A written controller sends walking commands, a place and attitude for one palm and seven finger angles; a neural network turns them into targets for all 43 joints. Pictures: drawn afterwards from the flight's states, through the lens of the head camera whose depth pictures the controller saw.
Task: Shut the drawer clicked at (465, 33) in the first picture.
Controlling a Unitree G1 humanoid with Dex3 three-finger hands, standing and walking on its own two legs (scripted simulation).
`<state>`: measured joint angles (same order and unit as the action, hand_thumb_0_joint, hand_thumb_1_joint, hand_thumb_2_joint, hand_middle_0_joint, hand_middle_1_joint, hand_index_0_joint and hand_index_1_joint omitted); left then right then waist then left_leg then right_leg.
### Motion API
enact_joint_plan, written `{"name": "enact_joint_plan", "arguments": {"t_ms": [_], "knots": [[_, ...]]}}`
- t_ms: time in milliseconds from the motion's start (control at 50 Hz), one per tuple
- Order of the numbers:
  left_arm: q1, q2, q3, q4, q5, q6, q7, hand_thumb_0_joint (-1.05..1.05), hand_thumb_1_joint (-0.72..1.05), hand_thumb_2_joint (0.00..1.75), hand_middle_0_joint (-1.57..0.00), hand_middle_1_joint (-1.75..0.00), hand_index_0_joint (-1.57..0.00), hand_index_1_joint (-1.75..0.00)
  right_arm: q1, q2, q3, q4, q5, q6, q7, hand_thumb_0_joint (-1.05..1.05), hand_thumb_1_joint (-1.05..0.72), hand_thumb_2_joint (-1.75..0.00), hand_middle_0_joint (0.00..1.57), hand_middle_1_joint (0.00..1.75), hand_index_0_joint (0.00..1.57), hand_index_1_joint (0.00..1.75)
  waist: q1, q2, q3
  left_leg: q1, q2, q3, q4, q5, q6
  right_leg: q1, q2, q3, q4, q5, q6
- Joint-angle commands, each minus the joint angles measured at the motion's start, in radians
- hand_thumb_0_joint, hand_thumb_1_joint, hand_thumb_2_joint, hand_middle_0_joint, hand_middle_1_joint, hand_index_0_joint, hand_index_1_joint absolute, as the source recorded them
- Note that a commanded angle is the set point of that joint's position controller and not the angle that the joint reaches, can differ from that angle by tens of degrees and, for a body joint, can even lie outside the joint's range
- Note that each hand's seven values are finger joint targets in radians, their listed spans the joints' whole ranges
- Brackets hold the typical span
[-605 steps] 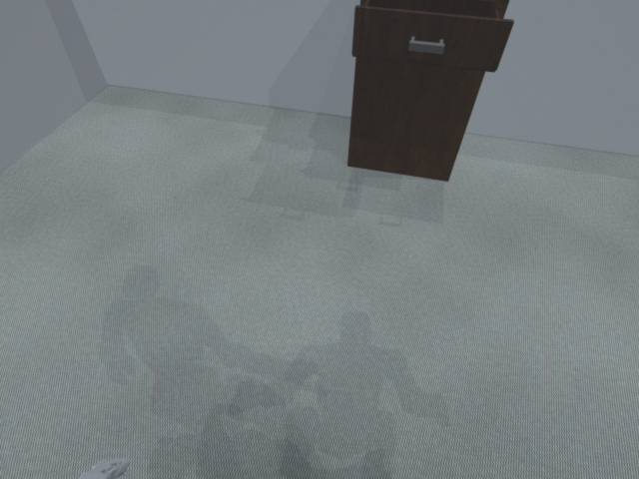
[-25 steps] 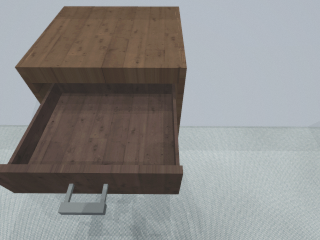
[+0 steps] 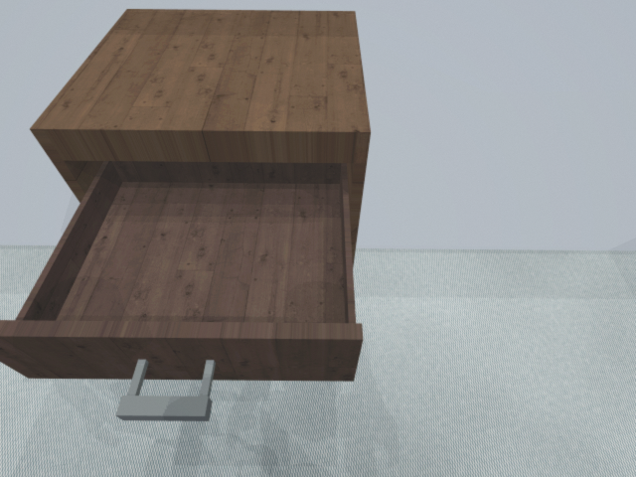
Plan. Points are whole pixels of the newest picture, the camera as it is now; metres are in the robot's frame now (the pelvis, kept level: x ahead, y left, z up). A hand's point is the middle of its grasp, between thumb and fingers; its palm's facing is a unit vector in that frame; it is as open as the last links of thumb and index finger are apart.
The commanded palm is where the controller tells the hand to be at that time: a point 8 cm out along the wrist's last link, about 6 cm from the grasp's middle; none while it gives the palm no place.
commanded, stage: shuffle to correct the standing spot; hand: left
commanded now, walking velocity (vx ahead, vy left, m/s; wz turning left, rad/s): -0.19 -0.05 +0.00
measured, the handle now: (170, 388) +0.22 +0.20 -0.01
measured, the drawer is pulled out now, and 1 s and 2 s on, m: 0.30 0.30 0.30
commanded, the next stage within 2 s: come to a stop and stand still in 0.10 s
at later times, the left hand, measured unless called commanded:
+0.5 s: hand out of the picture +0.02 +0.18 -0.17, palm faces +0.00 -0.97 -0.24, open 7.4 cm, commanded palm none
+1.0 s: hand out of the picture +0.02 +0.19 -0.18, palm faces +0.05 -0.97 -0.23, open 7.4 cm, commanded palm none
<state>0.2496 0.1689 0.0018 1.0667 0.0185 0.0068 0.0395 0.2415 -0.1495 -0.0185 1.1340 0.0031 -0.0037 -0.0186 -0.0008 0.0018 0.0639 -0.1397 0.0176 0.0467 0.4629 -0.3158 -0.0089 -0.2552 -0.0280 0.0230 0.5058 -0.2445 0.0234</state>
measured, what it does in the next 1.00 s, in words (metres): stands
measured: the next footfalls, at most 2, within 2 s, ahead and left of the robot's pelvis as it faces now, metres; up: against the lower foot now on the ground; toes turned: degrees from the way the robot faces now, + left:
none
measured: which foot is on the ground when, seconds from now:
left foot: down 0.00-1.00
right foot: down 0.00-1.00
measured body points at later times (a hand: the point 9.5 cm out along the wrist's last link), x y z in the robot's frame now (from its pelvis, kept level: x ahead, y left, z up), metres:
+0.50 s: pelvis -0.05 -0.01 +0.00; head -0.01 -0.01 +0.44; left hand +0.02 +0.23 -0.15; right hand -0.02 -0.26 -0.15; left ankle -0.08 +0.10 -0.74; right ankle +0.01 -0.13 -0.73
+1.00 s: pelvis +0.00 +0.01 -0.01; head +0.02 +0.00 +0.44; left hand +0.02 +0.24 -0.16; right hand +0.05 -0.22 -0.17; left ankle -0.08 +0.10 -0.74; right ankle -0.01 -0.13 -0.74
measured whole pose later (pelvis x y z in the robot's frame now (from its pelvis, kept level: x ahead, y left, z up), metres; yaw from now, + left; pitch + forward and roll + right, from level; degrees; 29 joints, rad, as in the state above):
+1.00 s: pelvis +0.00 +0.01 -0.01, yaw +2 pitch +0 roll +0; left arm 0.26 0.16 -0.01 1.04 0.01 0.00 0.05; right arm 0.23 -0.19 -0.01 1.05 -0.01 -0.01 -0.03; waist 0.00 0.03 0.03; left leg -0.13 -0.03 0.03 0.55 -0.41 0.04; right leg -0.24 -0.05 0.00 0.58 -0.33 0.04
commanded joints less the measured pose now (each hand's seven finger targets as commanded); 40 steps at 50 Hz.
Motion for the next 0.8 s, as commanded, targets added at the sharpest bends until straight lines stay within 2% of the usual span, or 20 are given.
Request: {"name": "enact_joint_plan", "arguments": {"t_ms": [0,100,180,220,260,280,320,380,400,440,460,480,500,560,580,600,640,680,740,780], "knots": [[0.037,0.135,0.039,-0.066,-0.001,-0.001,0.014,0.0,0.9,0.9,-0.2,-0.3,-0.2,-0.3,0.062,-0.122,-0.036,-0.047,-0.002,-0.009,-0.016,0.0,-0.9,-0.9,0.2,0.3,0.2,0.3,-0.005,0.018,-0.019,-0.004,0.115,-0.081,-0.046,0.37,0.041,-0.026,-0.071,0.045,0.001,0.302,-0.041],[0.022,0.145,0.054,-0.109,0.002,0.015,0.014,0.0,0.9,0.9,-0.2,-0.3,-0.2,-0.3,0.025,-0.155,-0.059,-0.1,-0.007,0.012,-0.021,0.0,-0.9,-0.9,0.2,0.3,0.2,0.3,-0.005,0.083,-0.061,-0.011,0.162,-0.107,-0.015,0.453,0.068,-0.06,-0.042,0.013,0.105,0.276,-0.03],[0.009,0.157,0.065,-0.137,0.007,0.025,0.011,0.0,0.9,0.9,-0.2,-0.3,-0.2,-0.3,-0.022,-0.17,-0.074,-0.148,-0.012,0.03,-0.02,0.0,-0.9,-0.9,0.2,0.3,0.2,0.3,-0.002,0.056,-0.067,-0.091,0.171,-0.11,0.034,0.374,0.08,-0.065,-0.032,0.029,0.153,0.254,-0.036],[0.015,0.174,0.067,-0.15,0.013,0.021,0.011,0.0,0.9,0.9,-0.2,-0.3,-0.2,-0.3,-0.021,-0.155,-0.071,-0.166,-0.012,0.034,-0.014,0.0,-0.9,-0.9,0.2,0.3,0.2,0.3,0.004,-0.039,-0.098,-0.14,0.097,-0.065,0.121,0.162,0.047,-0.045,-0.087,0.116,0.057,0.226,-0.065],[0.013,0.247,0.075,-0.158,0.018,0.016,0.011,0.0,0.9,0.9,-0.2,-0.3,-0.2,-0.3,0.019,-0.102,-0.065,-0.167,-0.007,0.044,-0.005,0.0,-0.9,-0.9,0.2,0.3,0.2,0.3,0.003,-0.25,-0.112,-0.18,-0.034,0.001,0.309,-0.153,0.002,-0.06,-0.247,0.332,-0.188,0.008,-0.16],[0.001,0.251,0.074,-0.169,0.017,0.018,0.013,0.0,0.9,0.9,-0.2,-0.3,-0.2,-0.3,0.027,-0.108,-0.063,-0.169,-0.009,0.051,-0.005,0.0,-0.9,-0.9,0.2,0.3,0.2,0.3,0.012,-0.27,-0.108,-0.158,-0.027,-0.037,0.409,-0.226,0.002,-0.114,-0.281,0.377,-0.266,-0.162,-0.214],[-0.061,0.224,0.071,-0.178,0.019,0.015,0.013,0.0,0.9,0.9,-0.2,-0.3,-0.2,-0.3,0.051,-0.108,-0.055,-0.149,-0.013,0.031,0.005,0.0,-0.9,-0.9,0.2,0.3,0.2,0.3,-0.016,-0.201,-0.084,-0.164,-0.003,-0.057,0.397,-0.174,0.013,-0.106,-0.234,0.321,-0.24,-0.179,-0.211],[-0.066,0.209,0.06,-0.17,0.011,0.014,0.014,0.0,0.9,0.9,-0.2,-0.3,-0.2,-0.3,0.123,-0.089,-0.033,-0.104,-0.009,0.015,0.011,0.0,-0.9,-0.9,0.2,0.3,0.2,0.3,-0.036,-0.154,-0.114,0.032,-0.025,0.012,0.003,-0.042,0.015,-0.11,-0.155,0.205,-0.198,-0.249,-0.132],[-0.076,0.189,0.055,-0.175,0.008,0.018,0.014,0.0,0.9,0.9,-0.2,-0.3,-0.2,-0.3,0.137,-0.099,-0.028,-0.089,-0.012,0.009,0.009,0.0,-0.9,-0.9,0.2,0.3,0.2,0.3,-0.04,-0.094,-0.06,0.073,-0.014,-0.008,-0.088,-0.028,0.029,-0.172,-0.115,0.165,-0.176,-0.296,-0.092],[-0.062,0.135,0.038,-0.182,0.007,0.017,0.007,0.0,0.9,0.9,-0.2,-0.3,-0.2,-0.3,0.118,-0.132,-0.022,-0.086,-0.024,0.001,0.008,0.0,-0.9,-0.9,0.2,0.3,0.2,0.3,-0.02,0.086,0.004,-0.008,0.105,-0.141,-0.192,-0.114,0.081,-0.187,-0.005,0.065,-0.063,-0.257,-0.038],[-0.058,0.126,0.032,-0.167,0.009,0.018,0.004,0.0,0.9,0.9,-0.2,-0.3,-0.2,-0.3,0.075,-0.135,-0.021,-0.09,-0.025,-0.005,0.011,0.0,-0.9,-0.9,0.2,0.3,0.2,0.3,-0.01,0.219,0.036,-0.159,0.176,-0.241,-0.269,-0.236,0.109,-0.104,0.011,-0.009,0.033,-0.19,-0.016],[-0.028,0.117,0.029,-0.156,0.01,0.015,0.002,0.0,0.9,0.9,-0.2,-0.3,-0.2,-0.3,0.029,-0.136,-0.019,-0.107,-0.021,-0.007,0.009,0.0,-0.9,-0.9,0.2,0.3,0.2,0.3,0.018,0.231,0.056,-0.257,0.206,-0.275,-0.299,-0.207,0.13,-0.018,0.014,-0.022,0.104,-0.109,-0.019],[0.011,0.108,0.032,-0.134,0.01,0.011,-0.004,0.0,0.9,0.9,-0.2,-0.3,-0.2,-0.3,-0.012,-0.149,-0.018,-0.111,-0.019,-0.008,0.007,0.0,-0.9,-0.9,0.2,0.3,0.2,0.3,0.045,0.156,0.035,-0.253,0.192,-0.238,-0.271,-0.138,0.121,0.026,0.009,-0.028,0.107,-0.055,-0.022],[0.059,0.115,0.022,-0.095,0.005,-0.012,-0.002,0.0,0.9,0.9,-0.2,-0.3,-0.2,-0.3,0.047,-0.118,-0.008,-0.081,-0.01,-0.022,-0.002,0.0,-0.9,-0.9,0.2,0.3,0.2,0.3,0.031,0.029,0.016,-0.124,0.094,-0.137,-0.133,0.083,0.068,0.025,-0.047,0.051,-0.073,0.074,-0.043],[0.037,0.216,-0.008,-0.103,-0.006,-0.026,-0.008,0.0,0.9,0.9,-0.2,-0.3,-0.2,-0.3,0.0,-0.153,-0.024,-0.147,-0.057,0.007,0.001,0.0,-0.9,-0.9,0.2,0.3,0.2,0.3,-0.007,0.064,0.095,-0.212,-0.008,-0.115,-0.121,-0.078,0.069,0.015,0.009,0.052,0.011,-0.134,-0.089],[0.087,0.188,0.011,-0.106,-0.001,-0.01,-0.008,0.0,0.9,0.9,-0.2,-0.3,-0.2,-0.3,-0.022,-0.155,-0.022,-0.192,-0.045,-0.002,0.01,0.0,-0.9,-0.9,0.2,0.3,0.2,0.3,0.037,0.097,0.025,-0.248,0.051,-0.109,-0.063,-0.268,0.051,-0.056,-0.048,0.048,-0.023,-0.325,-0.084],[0.064,0.167,0.004,-0.119,-0.004,-0.028,-0.002,0.0,0.9,0.9,-0.2,-0.3,-0.2,-0.3,0.019,-0.114,-0.004,-0.199,-0.037,0.0,0.01,0.0,-0.9,-0.9,0.2,0.3,0.2,0.3,0.003,-0.053,-0.077,-0.189,-0.008,-0.075,0.081,-0.125,0.044,-0.042,-0.1,0.168,-0.097,-0.283,-0.099],[0.028,0.17,-0.001,-0.121,-0.011,-0.041,-0.002,0.0,0.9,0.9,-0.2,-0.3,-0.2,-0.3,0.097,-0.107,0.004,-0.179,-0.027,-0.011,0.006,0.0,-0.9,-0.9,0.2,0.3,0.2,0.3,-0.034,-0.11,-0.124,-0.092,0.002,-0.067,0.083,-0.01,0.04,-0.046,-0.126,0.18,-0.112,-0.14,-0.105],[0.038,0.123,0.0,-0.092,-0.017,-0.043,0.006,0.0,0.9,0.9,-0.2,-0.3,-0.2,-0.3,0.103,-0.119,0.001,-0.148,-0.019,-0.032,-0.006,0.0,-0.9,-0.9,0.2,0.3,0.2,0.3,-0.022,0.016,-0.109,-0.067,0.056,-0.109,0.037,0.289,0.052,0.024,-0.069,0.053,0.031,0.256,-0.069],[0.069,0.115,-0.001,-0.078,-0.017,-0.039,0.012,0.0,0.9,0.9,-0.2,-0.3,-0.2,-0.3,0.105,-0.134,-0.002,-0.14,-0.016,-0.035,-0.014,0.0,-0.9,-0.9,0.2,0.3,0.2,0.3,-0.01,0.024,-0.116,-0.036,0.075,-0.109,0.053,0.508,0.048,0.06,-0.062,0.027,0.072,0.387,-0.066]]}}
